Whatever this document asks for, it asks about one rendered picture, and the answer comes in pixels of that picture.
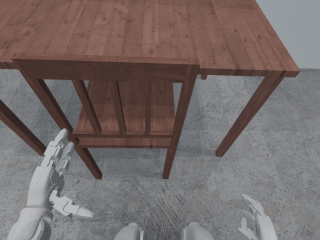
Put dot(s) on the table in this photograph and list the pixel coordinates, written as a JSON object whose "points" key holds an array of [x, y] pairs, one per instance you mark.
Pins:
{"points": [[229, 37]]}

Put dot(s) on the left robot hand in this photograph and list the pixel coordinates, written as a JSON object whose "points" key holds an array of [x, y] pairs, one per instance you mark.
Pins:
{"points": [[49, 174]]}

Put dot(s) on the right robot thigh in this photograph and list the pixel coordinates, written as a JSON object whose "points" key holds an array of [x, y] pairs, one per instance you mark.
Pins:
{"points": [[193, 232]]}

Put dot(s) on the robot left shin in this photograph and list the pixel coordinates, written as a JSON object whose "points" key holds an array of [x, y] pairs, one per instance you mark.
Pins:
{"points": [[133, 224]]}

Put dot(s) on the chair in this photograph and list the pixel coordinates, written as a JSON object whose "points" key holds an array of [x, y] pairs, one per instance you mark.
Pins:
{"points": [[128, 103]]}

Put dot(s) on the left robot forearm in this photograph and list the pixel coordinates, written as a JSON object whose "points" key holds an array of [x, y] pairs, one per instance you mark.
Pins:
{"points": [[33, 224]]}

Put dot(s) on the right robot hand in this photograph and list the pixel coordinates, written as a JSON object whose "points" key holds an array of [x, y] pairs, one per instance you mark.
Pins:
{"points": [[262, 227]]}

